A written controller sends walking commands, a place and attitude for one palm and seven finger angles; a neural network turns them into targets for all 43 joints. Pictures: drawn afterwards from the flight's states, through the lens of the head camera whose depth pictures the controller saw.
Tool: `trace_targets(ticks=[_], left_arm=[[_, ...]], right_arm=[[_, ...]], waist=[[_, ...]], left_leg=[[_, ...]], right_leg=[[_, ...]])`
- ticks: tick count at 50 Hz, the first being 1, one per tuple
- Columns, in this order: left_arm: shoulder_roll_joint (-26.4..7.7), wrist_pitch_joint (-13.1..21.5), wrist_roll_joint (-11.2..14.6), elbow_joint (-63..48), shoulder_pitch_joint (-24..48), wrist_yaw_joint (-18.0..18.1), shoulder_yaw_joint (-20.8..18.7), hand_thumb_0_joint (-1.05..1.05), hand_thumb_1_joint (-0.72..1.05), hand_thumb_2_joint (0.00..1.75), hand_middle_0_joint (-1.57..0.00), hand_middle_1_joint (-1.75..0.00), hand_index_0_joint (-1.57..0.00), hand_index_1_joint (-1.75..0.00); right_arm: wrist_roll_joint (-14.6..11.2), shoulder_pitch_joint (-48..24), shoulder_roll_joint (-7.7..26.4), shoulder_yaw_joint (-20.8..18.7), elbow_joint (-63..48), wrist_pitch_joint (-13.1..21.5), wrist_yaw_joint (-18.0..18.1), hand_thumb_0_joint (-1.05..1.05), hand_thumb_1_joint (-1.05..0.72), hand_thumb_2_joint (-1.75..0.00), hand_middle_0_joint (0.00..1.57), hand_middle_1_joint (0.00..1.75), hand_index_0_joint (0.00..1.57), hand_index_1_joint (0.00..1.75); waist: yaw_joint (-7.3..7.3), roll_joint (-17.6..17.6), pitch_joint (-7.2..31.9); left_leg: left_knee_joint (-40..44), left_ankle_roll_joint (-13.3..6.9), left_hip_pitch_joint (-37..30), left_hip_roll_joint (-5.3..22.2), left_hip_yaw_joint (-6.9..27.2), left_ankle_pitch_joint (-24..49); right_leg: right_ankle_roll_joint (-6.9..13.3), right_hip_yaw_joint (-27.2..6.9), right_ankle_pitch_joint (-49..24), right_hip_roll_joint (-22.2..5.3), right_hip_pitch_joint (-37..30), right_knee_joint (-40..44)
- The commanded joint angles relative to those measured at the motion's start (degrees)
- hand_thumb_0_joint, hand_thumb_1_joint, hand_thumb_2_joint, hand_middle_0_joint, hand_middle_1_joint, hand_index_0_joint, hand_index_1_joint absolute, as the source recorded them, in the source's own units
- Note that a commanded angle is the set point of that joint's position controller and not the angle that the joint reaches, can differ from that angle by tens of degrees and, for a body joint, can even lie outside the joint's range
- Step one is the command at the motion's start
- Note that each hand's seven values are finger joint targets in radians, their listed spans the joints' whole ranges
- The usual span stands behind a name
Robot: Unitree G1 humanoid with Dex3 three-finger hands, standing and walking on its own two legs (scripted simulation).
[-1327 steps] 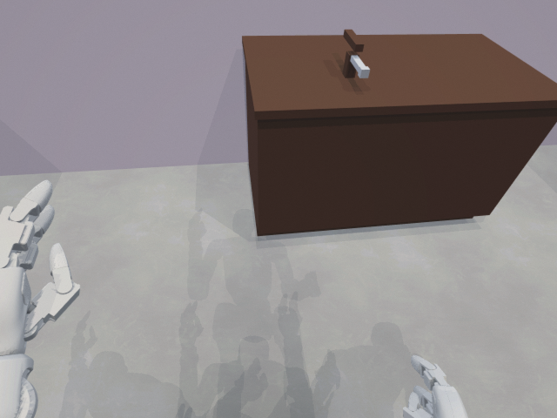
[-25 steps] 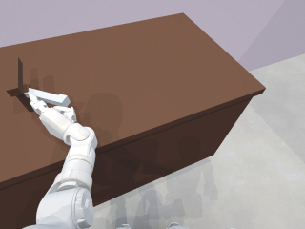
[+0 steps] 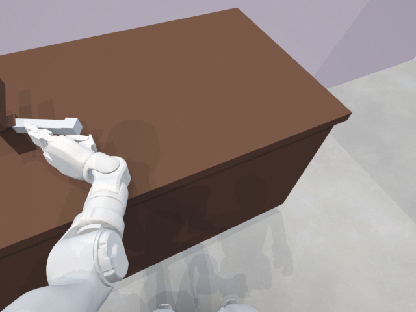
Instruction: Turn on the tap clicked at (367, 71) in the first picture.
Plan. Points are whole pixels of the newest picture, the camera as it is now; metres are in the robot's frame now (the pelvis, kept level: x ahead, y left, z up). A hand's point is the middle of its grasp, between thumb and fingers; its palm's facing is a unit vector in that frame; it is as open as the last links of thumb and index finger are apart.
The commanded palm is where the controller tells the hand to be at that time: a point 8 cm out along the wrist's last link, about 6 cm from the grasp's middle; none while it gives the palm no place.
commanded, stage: push the lever round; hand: left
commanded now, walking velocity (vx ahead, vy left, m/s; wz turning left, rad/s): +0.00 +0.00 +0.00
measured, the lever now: (72, 127) +0.48 +0.26 +0.07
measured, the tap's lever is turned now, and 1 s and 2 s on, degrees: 64 83 83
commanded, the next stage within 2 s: lift the hand up off the lever in 0.44 s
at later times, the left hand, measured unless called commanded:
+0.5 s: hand (95, 129) +0.49 +0.21 +0.06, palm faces +0.86 -0.48 -0.18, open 8.4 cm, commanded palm +0.44 +0.23 +0.06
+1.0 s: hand (87, 124) +0.49 +0.23 +0.07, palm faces +0.84 -0.52 -0.15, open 7.9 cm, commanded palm +0.43 +0.23 +0.08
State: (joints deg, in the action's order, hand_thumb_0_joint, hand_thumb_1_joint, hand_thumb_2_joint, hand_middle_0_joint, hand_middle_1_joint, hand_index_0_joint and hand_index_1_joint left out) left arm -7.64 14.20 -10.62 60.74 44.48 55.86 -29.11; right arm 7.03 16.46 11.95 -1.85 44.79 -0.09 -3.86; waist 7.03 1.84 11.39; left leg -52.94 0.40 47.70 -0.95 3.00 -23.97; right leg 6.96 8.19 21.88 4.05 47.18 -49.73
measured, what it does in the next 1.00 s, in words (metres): stands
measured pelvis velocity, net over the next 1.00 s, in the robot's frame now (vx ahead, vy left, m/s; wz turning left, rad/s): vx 0.02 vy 0.00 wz -0.01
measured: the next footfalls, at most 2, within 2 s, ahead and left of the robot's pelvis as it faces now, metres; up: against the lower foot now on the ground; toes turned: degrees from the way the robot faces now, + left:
none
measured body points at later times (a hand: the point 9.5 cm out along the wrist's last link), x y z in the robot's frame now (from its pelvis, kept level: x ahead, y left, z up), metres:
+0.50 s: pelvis +0.00 -0.01 +0.00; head +0.09 -0.01 +0.44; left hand +0.44 +0.23 +0.07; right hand +0.02 -0.27 -0.13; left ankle +0.01 +0.12 -0.68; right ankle +0.02 -0.04 -0.68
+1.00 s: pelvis +0.02 +0.00 +0.01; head +0.09 +0.00 +0.45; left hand +0.44 +0.25 +0.08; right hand +0.03 -0.25 -0.13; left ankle +0.01 +0.12 -0.68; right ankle +0.02 -0.04 -0.68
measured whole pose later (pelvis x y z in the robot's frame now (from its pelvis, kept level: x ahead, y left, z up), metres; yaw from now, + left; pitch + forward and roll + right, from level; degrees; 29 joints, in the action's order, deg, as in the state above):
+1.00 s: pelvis +0.02 +0.00 +0.01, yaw -1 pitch +19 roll -1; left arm -11.3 11.9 -9.8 61.0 46.3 52.3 -31.3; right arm 6.9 19.8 12.9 -1.8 44.4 0.8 -5.2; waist 8.3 2.2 11.0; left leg -51.2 0.2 45.8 -0.5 2.7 -24.7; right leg 6.8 7.6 22.1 4.7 45.2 -47.6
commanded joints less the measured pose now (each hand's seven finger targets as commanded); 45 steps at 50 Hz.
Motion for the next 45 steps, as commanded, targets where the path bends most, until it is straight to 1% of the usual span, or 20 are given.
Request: trace_targets(ticks=[1, 3, 6, 8, 12, 15, 18, 19, 22, 23, 25, 27, 29, 32, 34, 36, 38, 40, 41, 45], left_arm=[[-10.3, 2.6, -2.9, -9.9, 27.0, -0.5, 3.1, 0.0, 0.9, 0.9, -0.15, -0.15, -0.15, -0.15], [-13.2, 2.5, -2.9, -9.1, 26.9, -0.3, 0.8, 0.0, 0.9, 0.9, -0.15, -0.15, -0.15, -0.15], [-13.5, 2.6, -3.3, -10.1, 29.2, -0.5, 1.7, 0.0, 0.9, 0.9, -0.15, -0.15, -0.15, -0.15], [-15.4, 2.5, -3.5, -10.0, 27.7, -0.4, -0.2, 0.0, 0.9, 0.9, -0.15, -0.15, -0.15, -0.15], [-13.6, 1.8, -3.8, -8.3, 29.3, -0.5, 1.8, 0.0, 0.9, 0.9, -0.15, -0.15, -0.15, -0.15], [-17.6, 2.0, -3.3, -8.6, 29.8, -0.4, -1.2, 0.0, 0.9, 0.9, -0.15, -0.15, -0.15, -0.15], [-18.6, 2.1, -3.7, -8.0, 30.2, -0.7, -1.8, 0.0, 0.9, 0.9, -0.15, -0.15, -0.15, -0.15], [-17.8, 1.8, -4.0, -7.5, 30.6, -0.9, -0.5, 0.0, 0.9, 0.9, -0.15, -0.15, -0.15, -0.15], [-19.5, 1.4, -4.1, -6.7, 31.0, -0.9, -1.6, 0.0, 0.9, 0.9, -0.15, -0.15, -0.15, -0.15], [-20.3, 1.5, -4.2, -6.8, 31.3, -1.0, -2.2, 0.0, 0.9, 0.9, -0.15, -0.15, -0.15, -0.15], [-19.6, 1.5, -4.0, -6.5, 31.6, -1.2, -1.5, 0.0, 0.9, 0.9, -0.15, -0.15, -0.15, -0.15], [-19.8, 1.3, -3.6, -5.3, 31.8, -1.4, -1.6, 0.0, 0.9, 0.9, -0.15, -0.15, -0.15, -0.15], [-19.5, 1.3, -3.0, -5.8, 31.5, -1.9, -1.5, 0.0, 0.9, 0.9, -0.15, -0.15, -0.15, -0.15], [-21.0, 1.3, -1.9, -6.6, 28.9, -2.3, -3.3, 0.0, 0.9, 0.9, -0.15, -0.15, -0.15, -0.15], [-19.0, 1.4, -1.8, -7.7, 29.8, -2.8, -1.7, 0.0, 0.9, 0.9, -0.15, -0.15, -0.15, -0.15], [-17.6, 1.2, -1.3, -7.9, 27.2, -3.1, -1.2, 0.0, 0.9, 0.9, -0.15, -0.15, -0.15, -0.15], [-20.0, 1.1, -0.8, -9.3, 25.7, -3.2, -3.6, 0.0, 0.9, 0.9, -0.15, -0.15, -0.15, -0.15], [-16.9, 1.2, -0.5, -11.1, 26.6, -3.4, -1.0, 0.0, 0.9, 0.9, -0.15, -0.15, -0.15, -0.15], [-17.1, 1.0, -0.5, -9.8, 26.2, -3.4, -1.4, 0.0, 0.9, 0.9, -0.15, -0.15, -0.15, -0.15], [-15.2, 1.2, -1.0, -11.6, 27.3, -3.3, 0.3, 0.0, 0.9, 0.9, -0.15, -0.15, -0.15, -0.15]], right_arm=[[0.1, 3.9, 7.9, -2.5, -4.4, 1.7, 0.5, 0.0, -0.9, -0.9, 0.2, 0.3, 0.2, 0.3], [0.2, 4.2, 8.3, -2.6, -4.2, 1.7, 0.7, 0.0, -0.9, -0.9, 0.2, 0.3, 0.2, 0.3], [0.1, 4.7, 8.1, -2.4, -4.3, 1.6, 0.9, 0.0, -0.9, -0.9, 0.2, 0.3, 0.2, 0.3], [0.2, 5.3, 8.3, -2.6, -4.2, 1.6, 0.9, 0.0, -0.9, -0.9, 0.2, 0.3, 0.2, 0.3], [0.2, 5.3, 8.2, -2.3, -4.5, 1.8, 0.8, 0.0, -0.9, -0.9, 0.2, 0.3, 0.2, 0.3], [0.0, 6.0, 8.6, -2.3, -4.6, 1.9, 1.0, 0.0, -0.9, -0.9, 0.2, 0.3, 0.2, 0.3], [0.0, 6.6, 8.7, -2.4, -4.1, 2.0, 1.1, 0.0, -0.9, -0.9, 0.2, 0.3, 0.2, 0.3], [-0.1, 6.7, 8.6, -2.2, -4.2, 2.0, 1.1, 0.0, -0.9, -0.9, 0.2, 0.3, 0.2, 0.3], [-0.1, 7.3, 8.9, -2.2, -4.4, 2.1, 1.1, 0.0, -0.9, -0.9, 0.2, 0.3, 0.2, 0.3], [0.0, 7.5, 8.9, -2.3, -4.2, 2.1, 1.2, 0.0, -0.9, -0.9, 0.2, 0.3, 0.2, 0.3], [-0.1, 7.8, 8.8, -2.1, -4.3, 2.3, 1.0, 0.0, -0.9, -0.9, 0.2, 0.3, 0.2, 0.3], [-0.1, 8.1, 9.0, -2.1, -4.1, 2.5, 1.0, 0.0, -0.9, -0.9, 0.2, 0.3, 0.2, 0.3], [-0.2, 8.5, 9.0, -2.0, -4.2, 2.5, 0.8, 0.0, -0.9, -0.9, 0.2, 0.3, 0.2, 0.3], [-0.3, 9.5, 9.2, -2.1, -4.5, 2.5, 0.4, 0.0, -0.9, -0.9, 0.2, 0.3, 0.2, 0.3], [-0.2, 10.1, 9.1, -2.1, -4.2, 2.3, 0.0, 0.0, -0.9, -0.9, 0.2, 0.3, 0.2, 0.3], [-0.3, 10.1, 9.2, -2.2, -4.4, 2.3, -0.4, 0.0, -0.9, -0.9, 0.2, 0.3, 0.2, 0.3], [-0.2, 10.4, 9.5, -2.4, -4.5, 2.1, -0.5, 0.0, -0.9, -0.9, 0.2, 0.3, 0.2, 0.3], [-0.5, 9.6, 9.2, -2.4, -4.7, 2.0, -0.6, 0.0, -0.9, -0.9, 0.2, 0.3, 0.2, 0.3], [-0.5, 9.7, 9.2, -2.5, -4.3, 2.0, -0.6, 0.0, -0.9, -0.9, 0.2, 0.3, 0.2, 0.3], [-0.3, 9.1, 9.1, -2.6, -4.1, 2.0, -0.8, 0.0, -0.9, -0.9, 0.2, 0.3, 0.2, 0.3]], waist=[[2.19, -1.2, 18.9], [1.7, -0.7, 19.1], [2.67, -0.4, 20.2], [1.72, 1.4, 21.7], [3.3, -0.2, 19.8], [2.71, -1.3, 20.7], [2.79, 0.5, 21.1], [3.42, 1.4, 20.3], [3.49, -0.7, 20.4], [3.1, 1.3, 21.0], [3.49, 1.5, 21.2], [3.94, -0.5, 20.2], [3.58, 1.6, 21.2], [2.21, 1.0, 23.9], [2.49, 3.6, 24.1], [2.3, 1.7, 23.5], [1.12, 1.8, 24.1], [1.83, 1.7, 22.8], [2.09, -0.2, 21.1], [2.2, 1.9, 19.9]], left_leg=[[4.4, -2.5, -4.0, 0.1, -0.6, 8.8], [4.2, -2.5, -2.7, 0.0, -0.5, 8.1], [3.9, -2.5, -2.1, 0.1, -0.8, 8.0], [3.8, -2.5, -2.9, 0.1, -0.9, 9.8], [3.9, -2.6, -2.2, 0.2, -1.1, 8.2], [3.6, -2.6, 0.3, 0.2, -0.9, 7.5], [3.4, -2.7, 0.4, 0.2, -0.9, 7.4], [3.5, -2.7, -0.1, 0.3, -1.1, 7.5], [3.4, -2.7, 1.4, 0.4, -1.0, 6.8], [3.5, -2.7, 0.5, 0.4, -1.0, 7.6], [3.3, -2.7, 0.5, 0.4, -1.1, 7.4], [3.0, -2.7, 2.1, 0.4, -0.9, 6.2], [3.3, -2.7, 0.8, 0.3, -1.0, 7.0], [3.4, -2.5, 0.2, 0.3, -1.1, 9.0], [3.8, -2.5, -2.9, 0.3, -1.2, 11.6], [3.8, -2.5, -3.8, 0.4, -1.3, 12.6], [4.1, -2.5, -3.7, 0.2, -1.2, 13.9], [4.5, -2.5, -4.4, 0.2, -1.4, 13.4], [4.8, -2.5, -4.1, 0.3, -1.2, 12.6], [5.4, -2.6, -7.2, 0.3, -1.0, 13.4]], right_leg=[[-7.2, -9.2, -15.0, -4.8, -17.5, 8.7], [-7.4, -9.8, -15.1, -5.1, -18.2, 8.5], [-7.9, -10.8, -16.9, -5.6, -19.5, 8.8], [-7.6, -10.5, -19.1, -5.4, -20.2, 7.9], [-8.0, -10.4, -17.4, -5.3, -18.9, 8.7], [-8.5, -11.7, -18.8, -5.9, -21.4, 8.7], [-8.3, -12.0, -18.7, -5.9, -21.1, 8.4], [-8.3, -11.6, -18.4, -5.7, -20.1, 8.3], [-8.6, -12.2, -18.1, -5.9, -21.2, 8.8], [-8.3, -11.9, -18.8, -5.8, -20.9, 8.3], [-8.4, -11.7, -18.5, -5.7, -20.5, 8.3], [-8.7, -12.4, -17.6, -5.8, -20.7, 8.9], [-8.5, -12.2, -18.4, -5.7, -20.9, 8.6], [-8.7, -12.2, -22.1, -5.7, -23.9, 8.3], [-8.1, -10.5, -23.6, -5.1, -22.5, 7.4], [-8.3, -10.2, -25.6, -5.0, -23.4, 8.0], [-8.3, -10.4, -28.2, -5.1, -25.5, 7.6], [-8.2, -10.1, -26.9, -4.9, -24.7, 8.0], [-8.3, -9.8, -25.6, -4.8, -24.0, 8.4], [-7.5, -8.7, -22.4, -4.1, -21.2, 8.5]])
